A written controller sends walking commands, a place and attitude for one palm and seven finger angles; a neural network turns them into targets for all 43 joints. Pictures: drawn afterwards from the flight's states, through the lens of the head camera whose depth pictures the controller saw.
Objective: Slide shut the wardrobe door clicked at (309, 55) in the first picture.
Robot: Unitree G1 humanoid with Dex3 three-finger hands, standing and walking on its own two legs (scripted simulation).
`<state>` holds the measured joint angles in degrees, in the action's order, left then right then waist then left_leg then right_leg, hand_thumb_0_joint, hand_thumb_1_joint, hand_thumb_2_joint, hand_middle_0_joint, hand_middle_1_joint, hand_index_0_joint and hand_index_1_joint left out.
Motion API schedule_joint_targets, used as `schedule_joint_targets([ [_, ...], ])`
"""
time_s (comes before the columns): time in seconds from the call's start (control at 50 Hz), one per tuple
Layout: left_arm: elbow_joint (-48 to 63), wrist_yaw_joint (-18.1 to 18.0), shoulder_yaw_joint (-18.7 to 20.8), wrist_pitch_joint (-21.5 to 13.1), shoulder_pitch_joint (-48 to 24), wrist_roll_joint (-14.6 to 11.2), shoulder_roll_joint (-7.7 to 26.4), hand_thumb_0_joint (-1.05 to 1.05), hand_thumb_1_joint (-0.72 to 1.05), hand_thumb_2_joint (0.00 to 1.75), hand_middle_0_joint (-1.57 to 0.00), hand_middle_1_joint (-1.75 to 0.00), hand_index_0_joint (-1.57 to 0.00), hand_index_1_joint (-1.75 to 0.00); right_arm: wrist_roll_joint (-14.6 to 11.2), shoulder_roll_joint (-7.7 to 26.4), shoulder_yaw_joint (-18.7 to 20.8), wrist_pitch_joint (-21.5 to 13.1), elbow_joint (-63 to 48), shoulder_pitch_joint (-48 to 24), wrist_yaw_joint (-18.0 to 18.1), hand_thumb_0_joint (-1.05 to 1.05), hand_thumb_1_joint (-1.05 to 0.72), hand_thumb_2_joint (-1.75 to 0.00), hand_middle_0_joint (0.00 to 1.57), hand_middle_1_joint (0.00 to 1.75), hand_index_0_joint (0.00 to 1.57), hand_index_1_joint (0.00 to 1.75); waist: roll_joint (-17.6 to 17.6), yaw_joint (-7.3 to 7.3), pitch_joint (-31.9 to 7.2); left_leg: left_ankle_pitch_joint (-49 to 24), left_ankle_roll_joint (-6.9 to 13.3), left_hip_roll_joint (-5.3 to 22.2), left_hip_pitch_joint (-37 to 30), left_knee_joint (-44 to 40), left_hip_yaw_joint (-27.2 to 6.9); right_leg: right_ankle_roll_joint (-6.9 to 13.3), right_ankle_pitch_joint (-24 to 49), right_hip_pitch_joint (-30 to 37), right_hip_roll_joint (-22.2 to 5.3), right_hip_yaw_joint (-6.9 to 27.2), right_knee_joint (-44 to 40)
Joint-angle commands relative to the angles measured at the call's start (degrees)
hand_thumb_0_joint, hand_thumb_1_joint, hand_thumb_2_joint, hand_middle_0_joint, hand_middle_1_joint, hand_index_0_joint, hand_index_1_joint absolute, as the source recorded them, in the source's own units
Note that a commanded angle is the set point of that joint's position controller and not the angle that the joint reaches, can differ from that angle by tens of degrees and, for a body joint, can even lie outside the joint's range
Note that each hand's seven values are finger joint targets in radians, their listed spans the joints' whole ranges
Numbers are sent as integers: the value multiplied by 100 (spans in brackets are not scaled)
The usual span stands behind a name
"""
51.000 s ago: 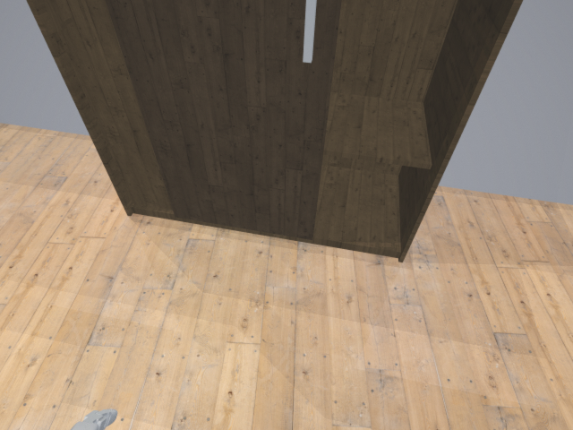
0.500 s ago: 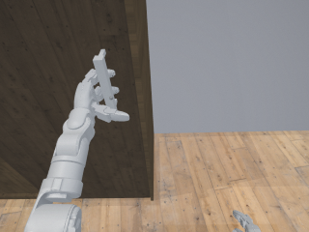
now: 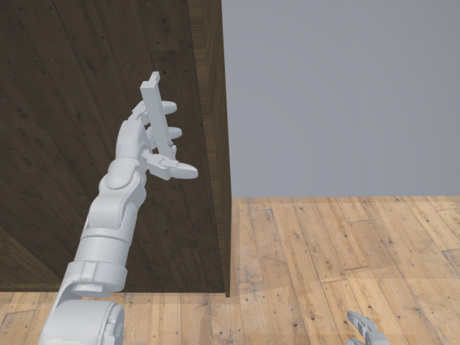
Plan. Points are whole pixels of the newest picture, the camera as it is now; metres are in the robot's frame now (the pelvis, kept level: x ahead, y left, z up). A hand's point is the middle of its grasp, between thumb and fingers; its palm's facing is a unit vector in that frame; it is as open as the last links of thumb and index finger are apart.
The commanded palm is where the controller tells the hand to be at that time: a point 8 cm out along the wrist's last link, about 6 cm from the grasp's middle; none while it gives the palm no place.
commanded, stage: slide the fingers in behind the handle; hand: left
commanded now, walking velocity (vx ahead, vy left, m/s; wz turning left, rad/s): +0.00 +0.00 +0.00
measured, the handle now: (163, 124) +0.46 +0.14 +0.17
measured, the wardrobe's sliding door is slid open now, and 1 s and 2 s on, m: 0.00 0.00 0.00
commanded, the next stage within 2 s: grip the handle and tug to test in 0.12 s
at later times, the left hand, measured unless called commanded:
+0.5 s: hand (169, 143) +0.40 +0.12 +0.18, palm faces +0.03 -1.00 +0.00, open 12.2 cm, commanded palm +0.37 +0.17 +0.18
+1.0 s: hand (169, 141) +0.40 +0.12 +0.18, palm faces +0.03 -1.00 +0.00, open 5.7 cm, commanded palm +0.37 +0.17 +0.18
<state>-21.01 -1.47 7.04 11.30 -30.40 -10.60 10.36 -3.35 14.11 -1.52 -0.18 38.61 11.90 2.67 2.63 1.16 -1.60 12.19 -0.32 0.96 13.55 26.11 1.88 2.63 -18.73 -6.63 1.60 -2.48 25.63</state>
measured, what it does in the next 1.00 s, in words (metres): stands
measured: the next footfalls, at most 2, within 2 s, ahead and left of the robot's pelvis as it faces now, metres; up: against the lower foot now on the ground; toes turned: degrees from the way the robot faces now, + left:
none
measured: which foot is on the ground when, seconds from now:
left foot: down 0.00-1.00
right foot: down 0.00-1.00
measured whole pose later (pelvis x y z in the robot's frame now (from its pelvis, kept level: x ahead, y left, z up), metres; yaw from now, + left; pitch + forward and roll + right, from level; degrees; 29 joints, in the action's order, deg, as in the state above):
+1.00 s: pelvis +0.01 +0.00 +0.00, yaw -1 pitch +0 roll +1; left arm -18.6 -2.1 7.6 11.3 -28.1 -10.4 10.3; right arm -3.2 13.7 -1.5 0.0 38.2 12.8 2.2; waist 2.6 1.6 -2.3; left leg 12.7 -0.1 0.9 12.5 25.6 2.8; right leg 2.3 -18.7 -5.7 1.5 -1.5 24.8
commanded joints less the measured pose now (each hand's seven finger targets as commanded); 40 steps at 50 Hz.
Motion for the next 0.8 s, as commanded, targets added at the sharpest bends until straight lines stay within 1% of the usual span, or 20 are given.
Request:
schedule_joint_targets([
  [0.0, 1385, -21, 147, -513, -2728, 7, 748, 0, -50, 30, -30, -120, -30, -120, 2, 606, 212, -306, -818, -540, 56, 0, -90, -90, 20, 30, 20, 30, -328, 34, -1592, -1486, 299, -102, -1369, 49, -53, -224, 2524, -369, -75, 185, -343],
  [0.1, 1295, -23, 2, -569, -2700, 35, 585, 0, -50, 30, -30, -120, -30, -120, 3, 600, 222, -341, -801, -494, 36, 0, -90, -90, 20, 30, 20, 30, -337, 46, -1595, -1604, 299, -92, -1401, 65, -59, -216, 2645, -373, -64, 167, -310],
  [0.12, 1331, -39, 96, -569, -2658, 34, 673, 0, -50, 30, -30, -120, -30, -120, 6, 607, 223, -346, -812, -471, 32, 0, -90, -90, 20, 30, 20, 30, -367, 17, -1700, -1637, 296, -94, -1426, 68, -74, -211, 2658, -340, -59, 150, -294],
  [0.2, 1346, -36, -27, -573, -2702, 29, 541, 0, -50, 30, -30, -120, -30, -120, 3, 604, 227, -364, -796, -480, 21, 0, -90, -90, 20, 30, 20, 30, -381, 48, -1547, -1589, 295, -85, -1393, 67, -61, -222, 2622, -418, -57, 146, -325],
  [0.26, 1454, -31, 167, -570, -2570, 26, 734, 0, -36, 36, -32, -122, -32, -122, 21, 620, 236, -376, -826, -481, 19, 0, -90, -90, 20, 30, 20, 30, -550, -14, -1722, -1778, 307, -97, -1401, 69, -50, -232, 2949, -221, -71, 153, -267],
  [0.28, 1480, -29, 203, -586, -2417, 47, 799, 0, -31, 38, -32, -123, -32, -123, 21, 633, 245, -363, -822, -492, 17, 0, -90, -90, 20, 30, 20, 30, -546, -53, -1739, -1839, 298, -85, -1386, 61, -30, -225, 2981, -131, -79, 146, -266],
  [0.3, 1557, -8, 75, -590, -2405, 12, 616, 0, -27, 40, -32, -123, -32, -123, 15, 598, 224, -379, -858, -529, 6, 0, -90, -90, 20, 30, 20, 30, -388, -51, -1719, -1837, 298, -106, -1393, 63, -30, -224, 3017, -161, -80, 146, -250],
  [0.34, 1559, -4, 261, -566, -2223, -6, 771, 0, -17, 44, -33, -125, -33, -125, 20, 612, 229, -383, -870, -535, 2, 0, -90, -90, 20, 30, 20, 30, -469, -90, -1716, -1877, 294, -94, -1380, 67, -28, -225, 3085, -127, -75, 135, -244],
  [0.42, 1529, 18, 194, -486, -2281, -9, 750, 0, 1, 52, -35, -127, -35, -127, 1, 610, 206, -339, -863, -575, 17, 0, -90, -90, 20, 30, 20, 30, -424, -35, -1420, -1652, 293, -92, -1299, 31, -8, -237, 2836, -271, -69, 148, -331],
  [0.46, 1686, 9, 148, -460, -2343, 0, 698, 0, 11, 56, -36, -129, -36, -129, 5, 596, 210, -351, -884, -589, 12, 0, -90, -90, 20, 30, 20, 30, -313, -25, -1521, -1737, 290, -94, -1402, 50, -28, -215, 2850, -285, -67, 135, -308],
  [0.48, 1643, -19, 232, -451, -2235, -2, 797, 0, 15, 58, -37, -129, -37, -129, 7, 619, 212, -334, -874, -581, 13, 0, -90, -90, 20, 30, 20, 30, -445, -58, -1474, -1706, 288, -83, -1330, 34, -29, -216, 2781, -230, -67, 126, -337],
  [0.54, 1500, 5, 201, -363, -2344, -21, 777, 0, 29, 64, -38, -131, -38, -131, -2, 610, 195, -294, -849, -616, 42, 0, -90, -90, 20, 30, 20, 30, -414, 2, -1396, -1567, 287, -96, -1313, 25, -26, -232, 2684, -333, -69, 157, -358],
  [0.58, 1521, -11, 312, -376, -2377, -31, 911, 0, 39, 68, -40, -133, -40, -133, 13, 636, 202, -282, -832, -589, 55, 0, -90, -90, 20, 30, 20, 30, -531, -20, -1429, -1586, 292, -89, -1276, 11, -23, -239, 2722, -230, -84, 166, -373],
  [0.62, 1562, 5, 208, -371, -2358, -37, 764, 0, 48, 72, -41, -134, -41, -134, 6, 606, 188, -277, -879, -634, 54, 0, -90, -90, 20, 30, 20, 30, -362, -15, -1481, -1576, 292, -109, -1328, 14, -25, -231, 2692, -272, -83, 175, -364],
  [0.64, 1573, -12, 281, -381, -2417, -27, 868, 0, 53, 74, -41, -135, -41, -135, 3, 613, 191, -274, -861, -615, 54, 0, -90, -90, 20, 30, 20, 30, -330, -18, -1542, -1612, 276, -97, -1357, 16, -39, -210, 2686, -250, -78, 156, -338],
  [0.66, 1579, 0, 147, -381, -2352, -21, 698, 0, 57, 76, -42, -135, -42, -135, 3, 594, 192, -273, -887, -636, 43, 0, -90, -90, 20, 30, 20, 30, -267, -20, -1549, -1674, 274, -100, -1391, 25, -36, -204, 2726, -264, -74, 150, -322],
  [0.68, 1553, -12, 67, -401, -2367, -17, 630, 0, 62, 78, -42, -136, -42, -136, -2, 601, 198, -265, -861, -606, 36, 0, -90, -90, 20, 30, 20, 30, -334, 3, -1509, -1626, 271, -86, -1378, 25, -42, -205, 2638, -277, -74, 135, -350],
  [0.72, 1450, -41, 249, -379, -2350, -36, 788, 0, 71, 82, -43, -137, -43, -137, 7, 616, 200, -263, -859, -594, 46, 0, -90, -90, 20, 30, 20, 30, -437, -12, -1500, -1599, 280, -80, -1347, 18, -53, -220, 2658, -293, -69, 149, -358],
  [0.76, 1482, -28, 236, -393, -2441, -14, 807, 0, 81, 86, -44, -139, -44, -139, 11, 616, 203, -258, -866, -602, 48, 0, -90, -90, 20, 30, 20, 30, -403, -2, -1552, -1611, 289, -99, -1356, 20, -35, -222, 2721, -263, -77, 169, -352],
  [0.78, 1494, -29, 274, -424, -2409, -21, 842, 0, 85, 88, -44, -139, -44, -139, 22, 632, 208, -257, -851, -564, 43, 0, -90, -90, 20, 30, 20, 30, -542, -17, -1561, -1637, 290, -90, -1319, 16, -40, -225, 2730, -197, -75, 152, -353],
])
